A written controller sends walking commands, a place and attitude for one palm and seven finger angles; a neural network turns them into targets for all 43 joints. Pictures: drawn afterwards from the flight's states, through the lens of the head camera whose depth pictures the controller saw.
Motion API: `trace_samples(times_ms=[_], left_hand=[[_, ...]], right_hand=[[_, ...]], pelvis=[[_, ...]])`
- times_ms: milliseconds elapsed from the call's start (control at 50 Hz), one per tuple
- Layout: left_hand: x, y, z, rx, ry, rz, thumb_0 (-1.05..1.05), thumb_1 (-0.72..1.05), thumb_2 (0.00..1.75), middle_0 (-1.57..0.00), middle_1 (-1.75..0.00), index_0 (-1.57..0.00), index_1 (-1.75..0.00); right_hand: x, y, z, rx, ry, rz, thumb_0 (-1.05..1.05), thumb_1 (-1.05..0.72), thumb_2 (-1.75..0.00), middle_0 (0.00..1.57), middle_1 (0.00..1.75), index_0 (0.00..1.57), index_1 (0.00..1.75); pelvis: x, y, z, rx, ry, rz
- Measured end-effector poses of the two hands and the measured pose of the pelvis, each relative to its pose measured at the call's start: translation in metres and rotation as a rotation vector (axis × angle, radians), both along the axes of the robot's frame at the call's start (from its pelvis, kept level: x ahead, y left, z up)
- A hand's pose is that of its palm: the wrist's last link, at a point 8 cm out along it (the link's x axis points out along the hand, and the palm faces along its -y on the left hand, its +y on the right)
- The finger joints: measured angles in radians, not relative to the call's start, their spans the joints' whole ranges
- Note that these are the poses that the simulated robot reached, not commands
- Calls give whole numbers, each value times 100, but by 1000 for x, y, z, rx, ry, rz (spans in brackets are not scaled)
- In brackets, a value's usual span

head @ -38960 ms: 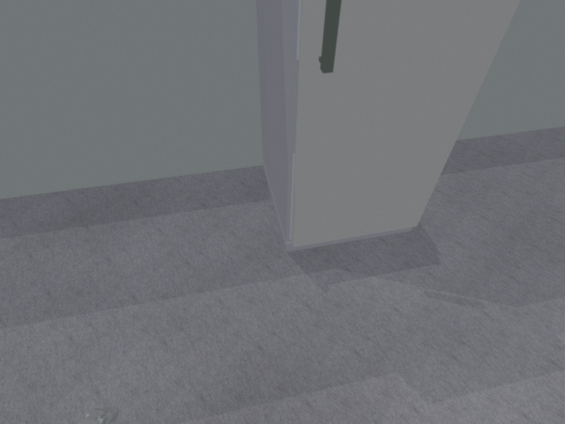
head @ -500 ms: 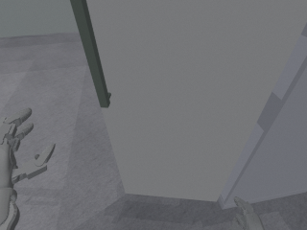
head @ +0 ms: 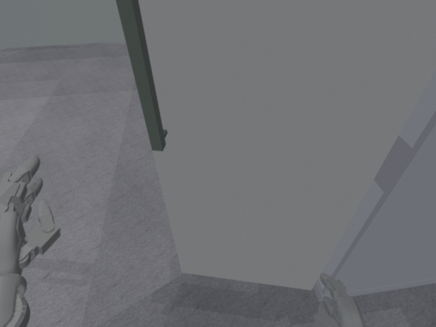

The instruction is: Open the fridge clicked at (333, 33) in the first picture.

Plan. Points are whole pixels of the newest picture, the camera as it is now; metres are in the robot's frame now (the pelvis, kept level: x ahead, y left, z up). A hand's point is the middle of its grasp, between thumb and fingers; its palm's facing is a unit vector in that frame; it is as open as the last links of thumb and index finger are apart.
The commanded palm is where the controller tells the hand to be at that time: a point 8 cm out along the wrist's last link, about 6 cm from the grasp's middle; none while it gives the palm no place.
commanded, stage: step back with the hand held close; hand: left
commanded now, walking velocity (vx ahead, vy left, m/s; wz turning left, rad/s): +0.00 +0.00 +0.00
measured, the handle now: (147, 69) +0.48 +0.21 +0.27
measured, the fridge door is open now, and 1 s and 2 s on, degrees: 74 74 74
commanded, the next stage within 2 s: stop stepping back and stand still in 1.16 s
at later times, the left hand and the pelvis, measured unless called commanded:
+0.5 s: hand (25, 247) +0.16 +0.29 +0.15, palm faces +0.37 -0.79 -0.48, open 7.4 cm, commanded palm +0.10 +0.33 +0.17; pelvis -0.04 +0.03 -0.01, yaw -1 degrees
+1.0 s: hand out of the picture +0.06 +0.32 +0.17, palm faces +0.52 -0.75 -0.41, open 7.4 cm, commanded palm -0.01 +0.34 +0.17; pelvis -0.13 +0.03 -0.01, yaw +4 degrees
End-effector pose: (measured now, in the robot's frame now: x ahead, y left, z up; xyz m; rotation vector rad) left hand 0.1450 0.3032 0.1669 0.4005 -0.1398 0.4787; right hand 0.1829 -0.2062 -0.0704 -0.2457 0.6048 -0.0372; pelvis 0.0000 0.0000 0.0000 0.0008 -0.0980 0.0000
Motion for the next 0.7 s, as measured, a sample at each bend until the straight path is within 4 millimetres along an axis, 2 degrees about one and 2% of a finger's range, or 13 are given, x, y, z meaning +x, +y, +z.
trace_samples(times_ms=[120, 220, 340, 440, 580, 700], left_hand=[[0, 2, 0, 6, 1, -7, 1, 89, 90, -21, -31, -21, -30], [5, 12, 13, 80, -46, -17, 1, 89, 90, -21, -31, -21, -30], [3, 12, 1, 101, 27, -95, 1, 90, 90, -21, -30, -21, -30], [-14, 18, 1, 137, 46, -137, 1, 89, 90, -21, -31, -21, -30], [-48, 36, 11, 190, -49, -70, 1, 89, 90, -21, -31, -21, -30], [-82, 33, 5, 172, -79, -15, 1, 89, 90, -21, -31, -21, -30]], right_hand=[[-9, -7, -2, -20, 21, -21, 2, -90, -90, 20, 30, 20, 30], [-14, -11, -2, -42, 60, -41, 2, -90, -90, 20, 30, 20, 30], [-27, -11, 2, -52, 70, -102, 2, -90, -90, 20, 30, 20, 30], [-43, -3, 3, -54, 72, -128, 2, -90, -90, 20, 30, 20, 30], [-69, 12, 0, -45, 55, -94, 2, -90, -90, 20, 30, 20, 30], [-92, 15, -9, -28, 48, -52, 2, -90, -90, 20, 30, 20, 30]], pelvis=[[0, 2, 0, -3, -3, -3], [-7, 7, -2, -21, 42, 7], [-21, 21, -3, -19, 83, -11], [-34, 29, -6, -14, 88, -18], [-61, 32, -11, -23, 77, -3], [-84, 27, -16, -35, 69, 38]])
